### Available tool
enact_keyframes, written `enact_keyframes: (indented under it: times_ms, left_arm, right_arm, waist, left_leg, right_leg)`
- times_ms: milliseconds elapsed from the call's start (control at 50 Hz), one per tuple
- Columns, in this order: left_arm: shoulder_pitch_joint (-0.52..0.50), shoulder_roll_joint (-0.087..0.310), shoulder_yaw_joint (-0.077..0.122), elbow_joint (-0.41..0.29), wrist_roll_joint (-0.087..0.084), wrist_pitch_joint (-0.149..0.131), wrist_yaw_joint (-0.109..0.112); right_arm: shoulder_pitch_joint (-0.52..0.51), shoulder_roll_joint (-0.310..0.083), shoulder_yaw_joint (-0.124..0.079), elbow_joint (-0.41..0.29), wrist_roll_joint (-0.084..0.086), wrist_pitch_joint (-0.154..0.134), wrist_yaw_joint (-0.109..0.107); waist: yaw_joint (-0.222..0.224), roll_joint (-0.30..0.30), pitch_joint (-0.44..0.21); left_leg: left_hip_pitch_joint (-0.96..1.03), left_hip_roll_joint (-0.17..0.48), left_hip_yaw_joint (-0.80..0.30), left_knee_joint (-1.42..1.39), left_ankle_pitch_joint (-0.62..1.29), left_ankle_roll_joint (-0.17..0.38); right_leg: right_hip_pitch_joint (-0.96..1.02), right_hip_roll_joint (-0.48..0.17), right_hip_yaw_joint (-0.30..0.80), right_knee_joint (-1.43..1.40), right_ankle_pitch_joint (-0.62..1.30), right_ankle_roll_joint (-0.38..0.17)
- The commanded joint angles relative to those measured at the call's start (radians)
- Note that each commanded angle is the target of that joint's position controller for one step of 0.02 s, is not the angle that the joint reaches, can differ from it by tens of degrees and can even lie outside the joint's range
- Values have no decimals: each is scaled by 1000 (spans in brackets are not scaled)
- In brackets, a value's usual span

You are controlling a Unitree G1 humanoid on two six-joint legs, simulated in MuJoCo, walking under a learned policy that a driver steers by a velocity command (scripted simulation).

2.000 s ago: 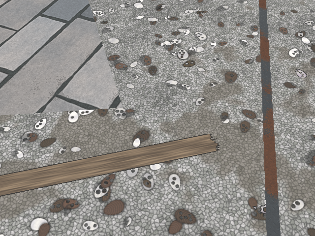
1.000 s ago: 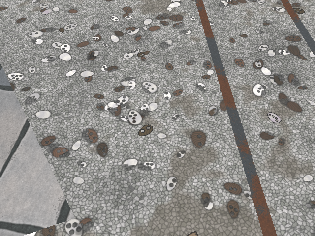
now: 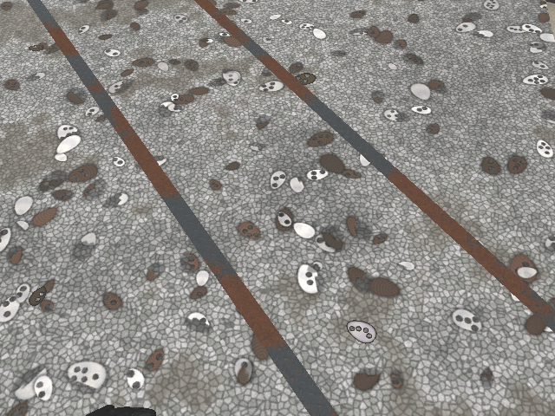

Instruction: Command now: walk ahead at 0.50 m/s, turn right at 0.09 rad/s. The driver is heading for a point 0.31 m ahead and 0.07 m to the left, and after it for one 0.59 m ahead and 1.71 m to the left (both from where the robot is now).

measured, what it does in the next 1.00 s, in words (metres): walks ahead, turning left: left foot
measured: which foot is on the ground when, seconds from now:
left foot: down 0.00-0.00, up 0.02-0.48, down 0.50-1.00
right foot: down 0.00-0.48, up 0.50-1.00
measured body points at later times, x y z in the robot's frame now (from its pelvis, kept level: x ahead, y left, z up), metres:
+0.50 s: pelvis +0.21 +0.00 -0.01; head +0.25 +0.01 +0.44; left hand +0.20 +0.25 -0.15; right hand +0.38 -0.23 -0.13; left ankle +0.30 +0.07 -0.74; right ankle +0.11 -0.09 -0.72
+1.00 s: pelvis +0.26 -0.03 +0.00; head +0.29 -0.02 +0.45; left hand +0.27 +0.27 -0.11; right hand +0.46 -0.25 -0.12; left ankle +0.30 +0.07 -0.73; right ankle +0.31 -0.13 -0.73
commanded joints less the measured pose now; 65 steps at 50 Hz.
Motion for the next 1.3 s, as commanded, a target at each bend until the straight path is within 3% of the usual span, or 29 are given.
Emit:
enact_keyframes:
  times_ms: [20,40,60,80,100,140,240,360,420,460,480,500,520,540,580,600,680,780,900,980,1000,1020,1040,1060,1080,1100,1160,1220,1300]
  left_arm:
    - [420,229,75,58,35,-27,34]
    - [446,302,95,71,5,-14,42]
    - [380,242,84,69,-25,-8,42]
    - [303,179,67,59,-28,-12,39]
    - [254,136,56,56,-25,-18,35]
    - [225,98,45,67,-30,-31,38]
    - [280,112,48,115,-31,-59,47]
    - [300,115,43,142,-36,-41,69]
    - [305,138,54,154,-35,-24,83]
    - [286,157,65,149,-37,-10,90]
    - [275,168,70,142,-40,-2,89]
    - [297,155,67,109,-38,-2,87]
    - [386,64,51,81,-48,10,79]
    - [370,90,50,94,-15,29,76]
    - [237,106,56,68,-21,36,75]
    - [212,116,60,57,-12,43,76]
    - [253,83,54,56,-14,80,74]
    - [156,101,58,15,-19,94,81]
    - [128,106,53,-13,-37,76,88]
    - [239,110,51,-1,-52,54,98]
    - [283,124,55,8,-47,47,105]
    - [265,206,72,-5,-32,44,115]
    - [171,292,87,-50,-17,48,114]
    - [139,254,82,-53,-6,52,106]
    - [106,183,62,-65,-14,49,101]
    - [73,151,53,-71,-19,48,96]
    - [102,144,50,-85,-19,49,93]
    - [208,170,63,-60,-21,50,92]
    - [227,198,78,-50,-17,50,82]
  right_arm:
    - [-22,-80,-5,-97,15,-6,-3]
    - [32,-62,-7,-113,13,-3,-5]
    - [-42,-141,-30,-105,-7,9,-13]
    - [-83,-123,-27,-115,-3,4,-5]
    - [-93,-104,-23,-109,1,4,0]
    - [-64,-85,-20,-86,-20,26,9]
    - [-122,-54,-22,-90,-15,51,12]
    - [-286,-28,-1,-148,-18,50,14]
    - [-263,-53,-7,-157,-26,46,13]
    - [-173,-78,-21,-139,-30,38,9]
    - [-87,-95,-31,-117,-36,26,5]
    - [-16,-196,-58,-119,-37,16,-7]
    - [-38,-294,-83,-131,-14,28,-13]
    - [-42,-266,-85,-142,38,46,-11]
    - [-188,-152,-55,-171,18,76,-23]
    - [-218,-126,-48,-177,16,84,-27]
    - [-221,-160,-61,-184,0,80,-20]
    - [-208,-185,-74,-199,-5,99,-22]
    - [-211,-194,-85,-211,-16,113,-16]
    - [-258,-189,-87,-220,-6,122,-8]
    - [-274,-178,-84,-226,6,122,-10]
    - [-238,-124,-70,-233,16,119,-14]
    - [-236,-110,-71,-249,22,111,-21]
    - [-245,-193,-89,-233,-23,108,-24]
    - [-222,-193,-94,-218,-23,108,-17]
    - [-188,-180,-92,-200,-22,116,-10]
    - [-178,-168,-83,-192,-13,138,13]
    - [-263,-147,-68,-226,-4,146,22]
    - [-304,-131,-54,-251,2,153,31]
  waist:
    - [222,-118,-254]
    - [189,-271,-292]
    - [174,-120,-171]
    - [139,-86,-73]
    - [108,-65,-36]
    - [63,-80,-12]
    - [44,-43,20]
    - [89,-74,13]
    - [83,-85,-6]
    - [50,-72,-50]
    - [3,-23,-94]
    - [-20,108,-180]
    - [63,264,-272]
    - [34,126,-342]
    - [61,28,-80]
    - [77,34,-37]
    - [98,66,-99]
    - [55,124,-83]
    - [38,139,-75]
    - [92,152,-77]
    - [119,131,-69]
    - [87,-19,-65]
    - [70,-219,-32]
    - [61,-109,-3]
    - [31,-66,-11]
    - [9,-58,-7]
    - [38,-123,-29]
    - [101,-125,-33]
    - [120,-152,-43]
  left_leg:
    - [-378,92,10,559,358,80]
    - [-627,-46,-25,800,-176,66]
    - [-706,17,-121,867,-125,80]
    - [-708,52,-130,843,-36,85]
    - [-661,80,-128,789,23,82]
    - [-578,99,-118,736,72,59]
    - [-600,59,-127,677,181,21]
    - [-511,23,-28,362,350,41]
    - [-469,-8,-5,294,259,82]
    - [-378,-51,9,218,213,121]
    - [-265,-56,-11,105,350,145]
    - [-65,130,-239,121,809,208]
    - [133,393,-603,151,1379,415]
    - [93,380,-600,97,1119,446]
    - [-159,270,-476,-12,682,365]
    - [-223,216,-438,-40,599,320]
    - [-282,140,-384,-51,519,269]
    - [-267,117,-485,-101,109,234]
    - [-252,112,-589,-85,82,219]
    - [-307,79,-633,-56,149,166]
    - [-369,37,-609,-30,73,118]
    - [-460,-56,-507,113,-97,53]
    - [-615,-225,-247,376,-157,15]
    - [-583,-135,-228,578,-153,1]
    - [-531,-123,-229,672,-109,1]
    - [-524,-119,-220,749,-59,-3]
    - [-583,-101,-170,841,-28,-34]
    - [-634,-73,-148,742,-41,-62]
    - [-552,-41,-108,583,-76,-56]
  right_leg:
    - [641,-250,326,-110,-170,-118]
    - [722,-419,703,-245,-169,-210]
    - [635,-365,614,-238,-174,-196]
    - [519,-315,483,-255,-102,-173]
    - [431,-264,389,-290,-32,-142]
    - [333,-200,275,-337,72,-110]
    - [316,-199,66,-326,596,-108]
    - [359,-170,-78,-247,698,-74]
    - [432,-201,-80,-120,787,-64]
    - [449,-199,-86,68,822,-48]
    - [411,-162,-113,248,698,-15]
    - [226,-89,-134,540,308,33]
    - [-60,123,-70,840,-519,74]
    - [-76,54,95,874,-480,77]
    - [-140,-4,98,783,-350,87]
    - [-125,-19,98,710,-303,94]
    - [-39,6,85,594,-236,115]
    - [-83,10,108,441,-213,129]
    - [-8,53,121,274,-253,106]
    - [201,99,111,-13,-222,55]
    - [302,76,121,-170,-154,40]
    - [367,-105,299,-306,-245,-1]
    - [334,-350,584,-376,-256,-105]
    - [217,-374,521,-325,-62,-161]
    - [185,-314,423,-283,83,-150]
    - [190,-246,312,-254,171,-118]
    - [303,-183,173,-199,358,-103]
    - [441,-215,162,-167,447,-125]
    - [454,-248,126,-146,453,-131]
